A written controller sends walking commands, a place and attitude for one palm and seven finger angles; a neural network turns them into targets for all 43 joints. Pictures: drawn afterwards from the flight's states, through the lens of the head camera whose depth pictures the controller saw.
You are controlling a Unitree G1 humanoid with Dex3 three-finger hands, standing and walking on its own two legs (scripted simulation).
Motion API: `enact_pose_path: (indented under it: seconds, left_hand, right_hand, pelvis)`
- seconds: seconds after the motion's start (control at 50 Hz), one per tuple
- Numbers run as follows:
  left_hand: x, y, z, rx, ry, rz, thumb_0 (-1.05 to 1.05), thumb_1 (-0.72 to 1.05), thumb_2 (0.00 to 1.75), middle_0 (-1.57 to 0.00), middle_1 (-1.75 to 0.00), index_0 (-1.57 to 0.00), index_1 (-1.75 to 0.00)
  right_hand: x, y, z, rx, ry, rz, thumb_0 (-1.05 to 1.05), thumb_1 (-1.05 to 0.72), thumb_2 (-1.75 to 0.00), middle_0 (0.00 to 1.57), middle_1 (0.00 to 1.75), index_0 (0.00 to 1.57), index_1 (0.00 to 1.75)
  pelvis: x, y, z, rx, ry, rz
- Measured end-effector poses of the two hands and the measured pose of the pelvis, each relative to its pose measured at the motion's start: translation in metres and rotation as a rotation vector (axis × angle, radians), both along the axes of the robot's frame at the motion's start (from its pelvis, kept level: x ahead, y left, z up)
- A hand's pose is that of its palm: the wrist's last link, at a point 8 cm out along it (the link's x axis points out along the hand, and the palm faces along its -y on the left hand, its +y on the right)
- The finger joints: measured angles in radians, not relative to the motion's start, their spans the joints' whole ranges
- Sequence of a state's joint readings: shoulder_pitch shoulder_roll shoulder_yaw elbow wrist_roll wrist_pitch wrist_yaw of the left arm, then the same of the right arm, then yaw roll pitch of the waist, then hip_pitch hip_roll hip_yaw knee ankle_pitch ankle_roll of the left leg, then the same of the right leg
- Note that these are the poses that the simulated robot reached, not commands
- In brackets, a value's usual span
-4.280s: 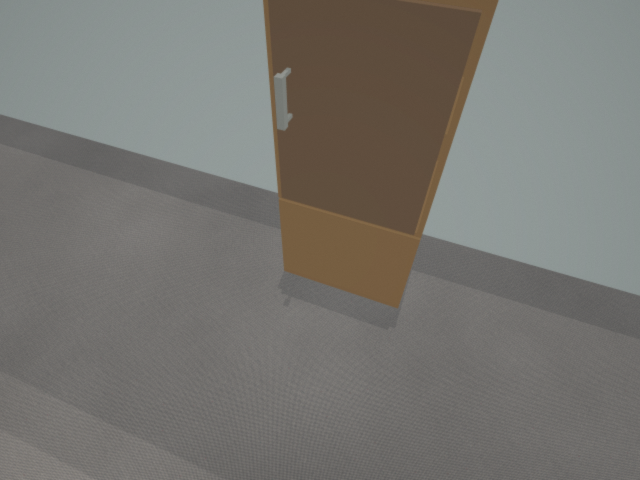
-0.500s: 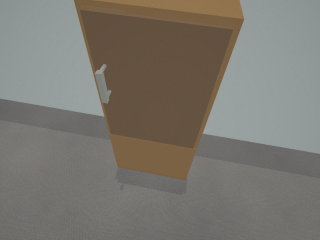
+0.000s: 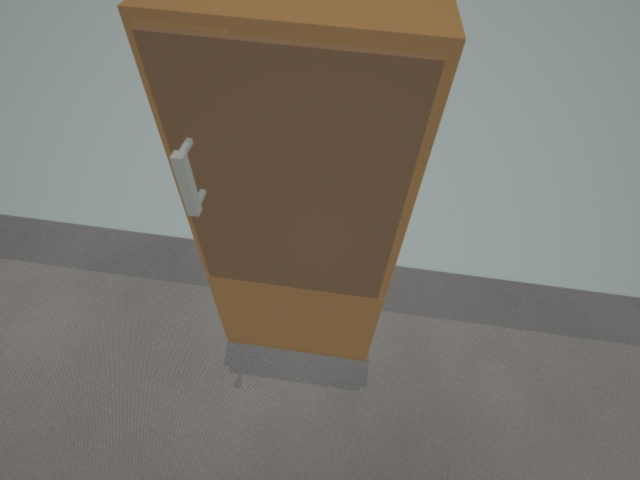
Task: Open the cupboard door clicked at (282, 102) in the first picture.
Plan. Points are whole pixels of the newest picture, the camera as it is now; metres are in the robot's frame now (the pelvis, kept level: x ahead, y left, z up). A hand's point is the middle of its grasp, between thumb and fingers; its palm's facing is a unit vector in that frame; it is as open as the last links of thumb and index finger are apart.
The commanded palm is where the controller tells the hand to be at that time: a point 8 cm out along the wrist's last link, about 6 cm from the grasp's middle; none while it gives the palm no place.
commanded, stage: look again from close up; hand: left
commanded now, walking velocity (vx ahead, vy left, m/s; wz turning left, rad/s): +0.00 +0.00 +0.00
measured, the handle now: (191, 178) +0.58 +0.26 +0.01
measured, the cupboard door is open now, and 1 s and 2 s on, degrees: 0 0 0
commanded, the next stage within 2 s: shuffle to correct the standing spot in 0.46 s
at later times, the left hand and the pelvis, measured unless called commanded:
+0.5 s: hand out of the picture +0.07 +0.24 -0.14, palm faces +0.02 -0.94 -0.34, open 7.4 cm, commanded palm none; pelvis -0.03 +0.00 +0.00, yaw +1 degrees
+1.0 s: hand out of the picture -0.01 +0.24 -0.18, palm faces -0.06 -0.97 -0.24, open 7.4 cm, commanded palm none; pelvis -0.01 +0.03 +0.00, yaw -5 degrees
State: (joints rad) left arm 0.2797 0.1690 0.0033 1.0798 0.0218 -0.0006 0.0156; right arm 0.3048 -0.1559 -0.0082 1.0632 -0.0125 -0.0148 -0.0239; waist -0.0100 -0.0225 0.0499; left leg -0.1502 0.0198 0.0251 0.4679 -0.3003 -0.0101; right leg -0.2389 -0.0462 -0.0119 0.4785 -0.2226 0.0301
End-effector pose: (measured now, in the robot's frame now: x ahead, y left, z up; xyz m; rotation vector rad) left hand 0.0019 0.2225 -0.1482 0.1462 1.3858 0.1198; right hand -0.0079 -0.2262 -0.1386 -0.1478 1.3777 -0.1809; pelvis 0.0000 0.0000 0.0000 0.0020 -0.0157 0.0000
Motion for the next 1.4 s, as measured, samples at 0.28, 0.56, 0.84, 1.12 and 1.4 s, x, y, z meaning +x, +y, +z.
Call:
enact_pose_path:
  seconds: [0.28,0.56,0.84,1.12,1.4]
  left_hand:
    - [0.075,0.053,0.032,0.160,-0.301,-0.043,0.00,0.91,0.90,-0.20,-0.30,-0.20,-0.30]
    - [0.045,0.061,0.037,0.159,-0.261,-0.053,0.00,0.90,0.90,-0.20,-0.30,-0.21,-0.30]
    - [-0.017,0.057,0.011,0.095,-0.048,-0.017,0.00,0.90,0.90,-0.20,-0.30,-0.21,-0.30]
    - [0.014,0.059,-0.004,0.048,-0.028,-0.035,0.00,0.90,0.90,-0.20,-0.30,-0.21,-0.30]
    - [0.094,0.089,-0.002,0.012,-0.085,-0.064,0.00,0.91,0.90,-0.20,-0.30,-0.20,-0.30]
  right_hand:
    - [0.070,-0.059,0.018,-0.125,-0.265,0.052,0.01,-0.91,-0.90,0.20,0.30,0.20,0.30]
    - [0.057,-0.065,0.028,-0.129,-0.238,0.121,0.00,-0.91,-0.90,0.20,0.30,0.20,0.30]
    - [-0.017,-0.035,0.011,-0.093,-0.033,0.042,0.00,-0.91,-0.90,0.20,0.30,0.20,0.30]
    - [-0.051,0.043,-0.010,0.009,0.105,-0.086,0.01,-0.91,-0.90,0.20,0.30,0.20,0.30]
    - [0.013,0.116,0.000,0.017,-0.028,-0.115,0.00,-0.91,-0.90,0.20,0.30,0.20,0.30]
  pelvis:
    - [-0.009,-0.005,-0.005,-0.002,-0.047,0.005]
    - [-0.032,-0.004,0.002,0.000,-0.046,0.019]
    - [-0.030,0.015,-0.001,-0.006,-0.022,-0.021]
    - [0.005,0.047,-0.011,-0.017,-0.009,-0.063]
    - [0.040,0.091,-0.001,-0.010,-0.010,-0.095]
